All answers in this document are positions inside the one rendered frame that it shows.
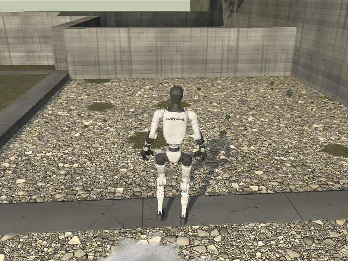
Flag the left robot shin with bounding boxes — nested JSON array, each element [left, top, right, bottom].
[[157, 176, 165, 214]]

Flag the left robot hand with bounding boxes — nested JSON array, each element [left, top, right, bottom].
[[141, 148, 153, 161]]

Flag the robot left forearm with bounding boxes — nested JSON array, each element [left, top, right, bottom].
[[143, 131, 154, 151]]

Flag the right robot hand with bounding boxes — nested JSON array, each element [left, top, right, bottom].
[[194, 150, 207, 162]]

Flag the robot right forearm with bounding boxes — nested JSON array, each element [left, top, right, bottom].
[[196, 132, 206, 152]]

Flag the left robot upper arm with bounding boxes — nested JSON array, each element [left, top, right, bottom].
[[148, 109, 164, 139]]

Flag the robot head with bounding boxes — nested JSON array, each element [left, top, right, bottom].
[[166, 86, 185, 113]]

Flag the right robot upper arm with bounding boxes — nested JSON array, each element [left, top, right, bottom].
[[187, 110, 201, 140]]

